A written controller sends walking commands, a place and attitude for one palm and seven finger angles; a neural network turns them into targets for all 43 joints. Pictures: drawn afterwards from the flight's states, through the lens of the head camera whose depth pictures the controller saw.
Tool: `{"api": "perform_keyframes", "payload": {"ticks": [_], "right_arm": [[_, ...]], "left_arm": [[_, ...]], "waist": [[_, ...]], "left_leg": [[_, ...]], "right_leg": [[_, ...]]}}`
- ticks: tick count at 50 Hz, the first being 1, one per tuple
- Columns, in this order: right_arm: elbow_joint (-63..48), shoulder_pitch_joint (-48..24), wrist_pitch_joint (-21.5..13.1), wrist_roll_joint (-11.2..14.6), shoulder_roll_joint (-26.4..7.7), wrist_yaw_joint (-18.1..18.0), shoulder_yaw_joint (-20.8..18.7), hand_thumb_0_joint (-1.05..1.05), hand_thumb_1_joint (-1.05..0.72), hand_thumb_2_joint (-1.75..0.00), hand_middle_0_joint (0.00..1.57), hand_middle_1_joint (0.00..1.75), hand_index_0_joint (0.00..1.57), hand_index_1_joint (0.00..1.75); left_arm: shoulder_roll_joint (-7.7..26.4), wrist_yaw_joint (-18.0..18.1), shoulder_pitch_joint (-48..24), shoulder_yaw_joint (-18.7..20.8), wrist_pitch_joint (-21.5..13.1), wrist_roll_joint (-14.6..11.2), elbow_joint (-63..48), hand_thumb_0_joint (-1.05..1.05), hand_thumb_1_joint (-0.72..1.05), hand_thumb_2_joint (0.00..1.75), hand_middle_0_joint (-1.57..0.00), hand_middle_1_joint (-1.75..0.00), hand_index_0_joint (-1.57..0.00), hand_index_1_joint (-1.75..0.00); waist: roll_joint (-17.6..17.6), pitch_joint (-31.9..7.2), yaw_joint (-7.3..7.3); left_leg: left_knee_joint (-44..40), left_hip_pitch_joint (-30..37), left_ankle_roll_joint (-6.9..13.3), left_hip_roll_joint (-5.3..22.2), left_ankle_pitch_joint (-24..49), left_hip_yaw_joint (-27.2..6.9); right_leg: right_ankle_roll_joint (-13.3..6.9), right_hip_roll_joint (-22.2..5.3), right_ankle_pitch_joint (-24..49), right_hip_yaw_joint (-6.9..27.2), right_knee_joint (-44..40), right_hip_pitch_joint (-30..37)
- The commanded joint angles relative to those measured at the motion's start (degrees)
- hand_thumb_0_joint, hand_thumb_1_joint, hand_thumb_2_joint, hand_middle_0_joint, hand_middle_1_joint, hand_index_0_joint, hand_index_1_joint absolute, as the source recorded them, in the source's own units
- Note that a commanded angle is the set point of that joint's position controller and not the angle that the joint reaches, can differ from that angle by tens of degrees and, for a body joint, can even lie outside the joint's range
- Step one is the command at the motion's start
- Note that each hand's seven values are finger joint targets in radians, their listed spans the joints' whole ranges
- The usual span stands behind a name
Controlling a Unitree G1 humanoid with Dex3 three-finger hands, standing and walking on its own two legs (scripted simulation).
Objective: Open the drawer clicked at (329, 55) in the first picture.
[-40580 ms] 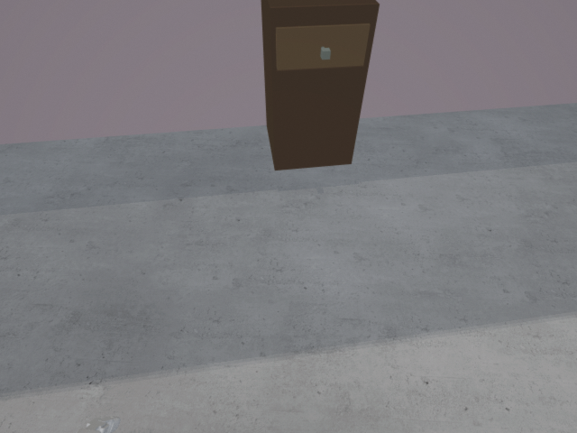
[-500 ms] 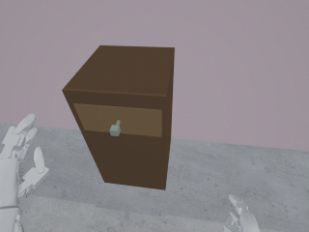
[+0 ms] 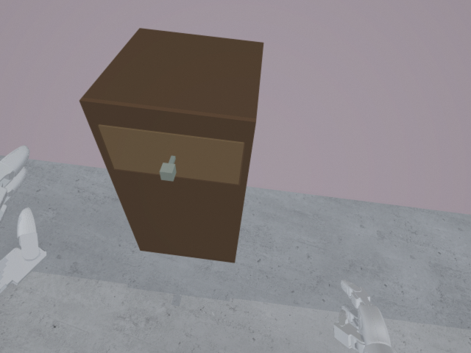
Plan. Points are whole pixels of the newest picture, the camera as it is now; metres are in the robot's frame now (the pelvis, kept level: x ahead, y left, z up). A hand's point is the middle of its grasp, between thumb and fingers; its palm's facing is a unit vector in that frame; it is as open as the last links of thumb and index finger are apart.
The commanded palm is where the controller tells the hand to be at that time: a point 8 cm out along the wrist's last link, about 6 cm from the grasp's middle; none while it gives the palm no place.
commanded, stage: step back with the hand held close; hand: left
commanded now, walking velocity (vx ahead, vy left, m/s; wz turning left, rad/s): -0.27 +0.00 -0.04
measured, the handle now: (169, 167) +0.59 +0.21 -0.12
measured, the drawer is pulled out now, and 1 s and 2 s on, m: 0.00 0.00 0.00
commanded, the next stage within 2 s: stop stepping back and stand still in 0.98 s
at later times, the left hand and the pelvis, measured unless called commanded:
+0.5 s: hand (18, 301) +0.14 +0.24 +0.16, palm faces +0.33 -0.78 -0.53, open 7.4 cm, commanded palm +0.07 +0.28 +0.18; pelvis -0.05 -0.01 +0.00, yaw +1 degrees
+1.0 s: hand out of the picture +0.04 +0.22 +0.17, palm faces +0.37 -0.84 -0.39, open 7.4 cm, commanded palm -0.02 +0.26 +0.18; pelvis -0.15 -0.02 +0.01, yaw +0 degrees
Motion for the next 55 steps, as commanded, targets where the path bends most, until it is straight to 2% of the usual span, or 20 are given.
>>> {"api": "perform_keyframes", "payload": {"ticks": [1,5,10,16,19,21,25,28,30,31,33,34,35,36,38,42,48,52,53,55], "right_arm": [[-8.27,-4.03,-2.73,0.44,-10.25,-0.58,-3.67,0.00,-0.90,-0.90,0.20,0.30,0.20,0.30],[-8.46,-3.49,-2.41,0.83,-9.45,-0.23,-3.43,0.00,-0.90,-0.90,0.20,0.30,0.20,0.30],[-8.03,-2.77,-2.37,0.58,-9.69,-0.75,-3.31,0.00,-0.90,-0.90,0.20,0.30,0.20,0.30],[-8.90,-3.93,-3.25,0.73,-10.51,-1.43,-3.44,0.00,-0.90,-0.90,0.20,0.30,0.20,0.30],[-8.90,-3.50,-4.12,0.66,-10.29,-1.10,-4.19,0.00,-0.90,-0.90,0.20,0.30,0.20,0.30],[-9.02,-5.52,-5.04,0.02,-11.09,-0.73,-4.78,0.00,-0.90,-0.90,0.20,0.30,0.20,0.30],[-7.24,-3.91,-4.47,0.92,-10.15,0.38,-5.18,0.00,-0.90,-0.90,0.20,0.30,0.20,0.30],[-6.41,-3.89,-3.59,1.59,-8.61,0.89,-5.85,0.00,-0.90,-0.90,0.20,0.30,0.20,0.30],[-6.43,-5.06,-2.81,1.42,-8.17,0.52,-5.73,0.00,-0.90,-0.90,0.20,0.30,0.20,0.30],[-6.62,-5.81,-2.63,0.86,-7.98,0.33,-5.44,0.00,-0.90,-0.90,0.20,0.30,0.20,0.30],[-6.29,-4.58,-1.59,0.84,-6.70,-0.34,-4.12,0.00,-0.90,-0.90,0.20,0.30,0.20,0.30],[-5.83,-4.53,-1.40,1.05,-7.44,-0.83,-3.88,0.00,-0.90,-0.90,0.20,0.30,0.20,0.30],[-6.47,-5.36,-1.63,0.64,-9.40,-1.42,-4.34,0.00,-0.90,-0.90,0.20,0.30,0.20,0.30],[-6.87,-5.78,-2.74,0.03,-9.07,-1.79,-4.90,0.00,-0.90,-0.90,0.20,0.30,0.20,0.30],[-6.19,-3.11,-5.49,-1.10,-8.16,-1.00,-5.50,0.00,-0.90,-0.90,0.20,0.30,0.20,0.30],[-4.40,-2.52,-7.98,-0.41,-8.40,0.43,-5.26,0.00,-0.90,-0.90,0.20,0.30,0.20,0.30],[-3.53,-4.51,-8.36,-0.83,-8.88,1.33,-3.96,0.00,-0.90,-0.90,0.20,0.30,0.20,0.30],[-5.56,-6.63,-7.05,-0.08,-8.57,2.44,-3.64,0.00,-0.90,-0.90,0.20,0.30,0.20,0.30],[-6.22,-7.11,-6.31,0.35,-8.27,2.87,-3.62,0.00,-0.90,-0.90,0.20,0.30,0.20,0.30],[-7.38,-7.10,-4.82,1.34,-7.15,2.64,-3.24,0.00,-0.90,-0.90,0.20,0.30,0.20,0.30]], "left_arm": [[5.04,0.44,-0.01,4.97,-3.29,-0.17,-6.06,0.00,0.90,0.90,-0.20,-0.30,-0.20,-0.30],[5.17,0.60,-2.79,3.68,-3.92,0.07,-5.66,0.00,0.90,0.90,-0.20,-0.30,-0.20,-0.30],[6.38,1.65,-4.76,3.04,-5.22,0.58,-9.47,0.00,0.90,0.90,-0.20,-0.30,-0.20,-0.30],[7.56,2.06,-2.42,4.92,-5.48,1.28,-11.95,0.00,0.90,0.90,-0.20,-0.30,-0.20,-0.30],[7.58,1.40,0.19,5.90,-5.39,0.98,-10.80,0.00,0.90,0.90,-0.20,-0.30,-0.20,-0.30],[7.51,0.68,1.34,7.50,-5.80,1.44,-7.61,0.00,0.90,0.90,-0.20,-0.30,-0.20,-0.30],[6.66,0.37,1.96,6.95,-5.87,0.33,-6.31,0.00,0.90,0.90,-0.20,-0.30,-0.20,-0.30],[7.15,0.87,0.51,6.09,-6.04,-0.40,-6.65,0.00,0.90,0.90,-0.20,-0.30,-0.20,-0.30],[7.89,1.29,-1.41,6.04,-5.77,0.35,-7.74,0.00,0.90,0.90,-0.20,-0.30,-0.20,-0.30],[8.89,1.62,-2.08,7.34,-5.68,0.58,-7.75,0.00,0.90,0.90,-0.20,-0.30,-0.20,-0.30],[7.34,1.59,-0.63,6.20,-5.27,0.66,-7.69,0.00,0.90,0.90,-0.20,-0.30,-0.20,-0.30],[6.98,1.43,-1.28,5.35,-5.40,0.18,-9.04,0.00,0.90,0.90,-0.20,-0.30,-0.20,-0.30],[7.23,1.39,-2.33,5.47,-5.99,0.13,-11.56,0.00,0.90,0.90,-0.20,-0.30,-0.20,-0.30],[9.04,1.51,-3.98,6.33,-6.03,0.85,-13.77,0.00,0.90,0.90,-0.20,-0.30,-0.20,-0.30],[7.09,1.20,-1.24,6.30,-6.60,0.29,-11.34,0.00,0.90,0.90,-0.20,-0.30,-0.20,-0.30],[3.98,0.87,-0.81,3.08,-4.58,-0.45,-14.30,0.00,0.90,0.90,-0.20,-0.30,-0.20,-0.30],[3.67,0.94,-5.58,1.70,-1.41,-0.96,-10.58,0.00,0.90,0.90,-0.20,-0.30,-0.20,-0.30],[6.50,-0.04,-1.35,5.53,-2.29,-1.56,-12.33,0.00,0.90,0.90,-0.20,-0.30,-0.20,-0.30],[8.25,-0.34,-1.11,6.63,-2.98,-1.45,-13.92,0.00,0.90,0.90,-0.20,-0.30,-0.20,-0.30],[13.31,0.28,0.69,10.57,-4.17,-0.98,-12.77,0.00,0.90,0.90,-0.20,-0.30,-0.20,-0.30]], "waist": [[5.29,-4.70,-0.08],[-0.55,-2.67,-0.72],[2.75,-3.50,-1.22],[15.63,-4.88,-0.09],[11.91,-8.92,0.75],[12.24,-6.24,1.31],[-0.43,-11.68,0.13],[-8.84,-11.33,-0.18],[-9.33,-9.68,0.16],[-6.86,-8.67,-0.13],[-3.86,-5.92,-1.03],[2.95,-4.59,-1.77],[15.96,-4.13,-0.95],[22.69,-5.61,-0.07],[15.42,-10.16,0.36],[11.76,-10.98,0.59],[12.74,-7.01,-0.52],[12.31,-10.45,1.63],[6.79,-10.53,1.76],[-9.39,-9.36,2.31]], "left_leg": [[-9.56,-17.23,0.53,7.33,3.28,-5.63],[-5.10,-13.69,-0.03,3.45,-7.68,-2.14],[-3.76,-7.42,-0.31,2.12,-9.21,-0.92],[-20.03,-24.08,2.40,8.82,-9.06,-9.92],[-14.71,-19.42,2.47,8.80,8.62,-7.62],[-16.88,-28.40,4.70,11.16,-1.19,-10.02],[-2.96,-14.68,1.08,5.06,7.21,-2.72],[13.73,-6.97,-2.09,-0.40,-7.07,1.52],[22.56,-5.25,-1.68,0.27,-10.07,0.56],[19.30,-4.79,-1.49,1.02,-9.58,0.79],[1.37,-0.14,-1.51,1.86,-4.06,1.29],[-9.16,1.34,-1.21,2.21,2.69,0.90],[-17.06,-6.07,1.56,10.86,11.66,-9.91],[-19.22,-9.18,4.22,19.13,19.00,-16.89],[-16.81,-8.25,7.92,21.46,16.32,-14.26],[-10.59,7.43,6.61,18.57,34.62,-6.74],[-16.64,3.88,6.17,18.64,18.01,-7.85],[-13.44,1.10,2.69,14.04,11.98,-3.60],[-8.59,1.32,0.60,10.80,9.61,-0.17],[13.91,-6.52,-4.03,1.11,-7.62,6.04]], "right_leg": [[-0.05,-1.32,8.02,4.86,-0.11,17.14],[-0.92,-5.05,-7.37,8.83,-10.53,7.31],[-0.67,-5.34,-18.58,7.44,-15.41,0.84],[1.72,4.25,-0.49,1.64,4.19,20.88],[1.75,4.35,10.88,2.92,6.69,22.31],[1.53,4.99,5.07,4.68,10.90,26.38],[-0.28,-2.78,20.91,11.11,-0.11,17.12],[-6.21,-13.68,12.66,19.62,-12.67,4.12],[-7.74,-16.07,2.74,20.47,-16.02,-2.43],[-7.56,-14.94,4.36,19.86,-15.41,-3.12],[-3.56,-8.20,7.93,10.61,-10.67,-3.47],[-0.93,-4.07,6.45,7.71,-5.91,-3.50],[1.73,2.45,0.87,3.51,5.36,0.93],[1.88,4.86,-11.82,3.55,17.64,2.18],[0.84,5.02,-18.23,7.53,32.73,1.21],[2.22,3.75,-16.13,5.11,26.09,-5.94],[2.24,4.39,-17.29,3.24,12.10,1.17],[0.51,3.47,-3.67,1.60,-6.39,10.86],[-0.28,0.23,2.32,4.71,-11.80,9.71],[-5.71,-17.15,10.31,23.44,-17.87,2.85]]}}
